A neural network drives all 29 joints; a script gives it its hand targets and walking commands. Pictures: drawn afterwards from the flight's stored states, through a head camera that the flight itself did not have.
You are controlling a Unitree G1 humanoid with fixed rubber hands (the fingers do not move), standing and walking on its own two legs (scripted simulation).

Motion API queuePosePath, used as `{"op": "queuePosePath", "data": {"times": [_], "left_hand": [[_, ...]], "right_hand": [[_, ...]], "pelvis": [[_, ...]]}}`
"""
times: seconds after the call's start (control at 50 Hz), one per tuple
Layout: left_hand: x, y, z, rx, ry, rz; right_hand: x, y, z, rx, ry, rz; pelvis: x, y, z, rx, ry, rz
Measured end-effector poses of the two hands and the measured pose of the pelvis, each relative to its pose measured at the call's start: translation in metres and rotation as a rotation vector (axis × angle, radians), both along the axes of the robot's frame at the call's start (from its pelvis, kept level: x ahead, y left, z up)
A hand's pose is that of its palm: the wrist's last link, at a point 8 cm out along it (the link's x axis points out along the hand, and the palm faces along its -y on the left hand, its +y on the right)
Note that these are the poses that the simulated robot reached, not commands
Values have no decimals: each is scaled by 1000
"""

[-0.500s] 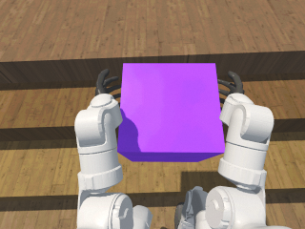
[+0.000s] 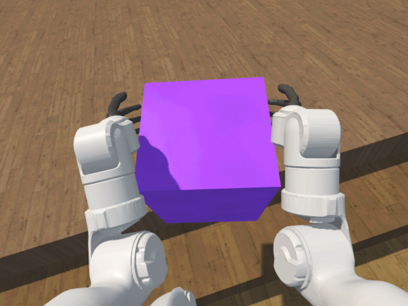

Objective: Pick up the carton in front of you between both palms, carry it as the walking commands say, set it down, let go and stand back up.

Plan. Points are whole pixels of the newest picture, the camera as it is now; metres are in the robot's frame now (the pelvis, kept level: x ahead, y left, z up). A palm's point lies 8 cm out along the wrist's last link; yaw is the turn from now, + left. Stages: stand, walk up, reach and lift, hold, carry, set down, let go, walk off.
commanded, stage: carry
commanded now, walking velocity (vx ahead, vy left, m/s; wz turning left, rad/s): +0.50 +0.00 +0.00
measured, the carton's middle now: (207, 160) +0.38 -0.05 +0.07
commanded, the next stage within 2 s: none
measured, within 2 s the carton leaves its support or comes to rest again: neither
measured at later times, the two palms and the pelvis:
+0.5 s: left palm out of the picture +0.68 +0.12 +0.32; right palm out of the picture +0.74 -0.16 +0.32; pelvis +0.33 -0.08 +0.18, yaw +0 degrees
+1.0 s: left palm out of the picture +1.06 +0.10 +0.52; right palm out of the picture +1.02 -0.18 +0.52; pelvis +0.68 +0.01 +0.36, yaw +0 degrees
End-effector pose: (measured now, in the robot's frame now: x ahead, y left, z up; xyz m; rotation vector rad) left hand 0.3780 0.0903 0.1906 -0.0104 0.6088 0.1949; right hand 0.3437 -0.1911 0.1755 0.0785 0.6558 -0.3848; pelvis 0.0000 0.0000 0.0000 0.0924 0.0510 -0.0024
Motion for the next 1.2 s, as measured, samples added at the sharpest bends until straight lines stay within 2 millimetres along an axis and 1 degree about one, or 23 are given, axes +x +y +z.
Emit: {"op": "queuePosePath", "data": {"times": [0.06,0.12,0.2,0.26,0.3,0.36,0.42,0.44,0.48,0.52,0.58,0.66,0.7,0.74,0.82,0.84,0.88,0.92,0.96,1.0,1.06,1.14,1.2], "left_hand": [[37,-14,12,-25,32,-16],[71,-18,38,-43,22,1],[126,-11,80,-58,-52,30],[169,-5,101,-82,-75,46],[198,-3,108,-101,-67,54],[242,3,110,-106,-23,86],[274,14,112,-77,46,178],[283,18,114,-56,55,207],[298,25,123,-21,67,255],[314,31,138,-29,71,306],[346,36,169,-59,40,343],[407,37,225,-33,-66,314],[441,38,251,-8,-110,282],[478,38,272,5,-126,242],[559,32,295,-8,-89,140],[580,27,298,-13,-71,101],[617,17,302,-24,-31,31],[642,11,306,-37,13,2],[661,8,316,-44,41,5],[681,9,333,-44,36,16],[715,14,367,-45,-19,29],[761,26,409,-45,-83,44],[794,34,426,-56,-78,55]], "right_hand": [[25,-13,22,-14,23,-44],[61,-17,55,-7,8,-67],[127,-12,107,-37,-63,-31],[180,-7,134,-65,-85,11],[217,-4,143,-64,-77,38],[275,1,142,-39,-34,83],[334,13,137,2,35,151],[352,18,137,7,46,170],[381,26,139,20,60,190],[403,33,146,37,71,195],[437,39,173,36,41,191],[492,39,223,40,-70,180],[521,39,246,49,-116,181],[550,39,265,56,-135,179],[603,30,289,63,-104,131],[613,26,293,50,-87,99],[629,16,302,16,-49,38],[643,10,312,-5,-4,0],[658,8,326,-1,22,-29],[679,8,347,8,17,-44],[718,13,384,4,-36,-31],[775,24,429,-18,-97,19],[817,31,446,-24,-92,58]], "pelvis": [[30,-1,31,-5,-20,-1],[64,-3,60,-35,-29,-9],[114,-14,86,-77,-20,-11],[161,-29,97,-109,-11,0],[194,-39,104,-139,-3,0],[245,-55,115,-169,22,-1],[293,-73,141,-183,22,-10],[304,-76,149,-187,19,-9],[322,-78,169,-199,12,0],[343,-80,192,-198,9,8],[380,-82,222,-170,-1,24],[434,-72,247,-126,0,35],[466,-62,255,-103,0,29],[499,-52,264,-69,3,33],[570,-24,281,-34,26,33],[587,-15,287,-33,14,32],[613,-4,302,-34,-6,30],[634,1,322,-32,-18,22],[656,4,344,-36,-23,14],[677,8,363,-48,-24,2],[709,10,387,-68,-20,-13],[758,6,405,-80,2,-19],[800,-1,412,-84,12,-14]]}}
